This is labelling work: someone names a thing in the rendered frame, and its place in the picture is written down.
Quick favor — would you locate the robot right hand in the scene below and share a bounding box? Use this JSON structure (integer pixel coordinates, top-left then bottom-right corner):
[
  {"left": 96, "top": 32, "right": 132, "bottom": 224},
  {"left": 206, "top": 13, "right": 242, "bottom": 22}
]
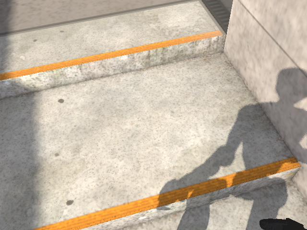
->
[{"left": 259, "top": 218, "right": 307, "bottom": 230}]

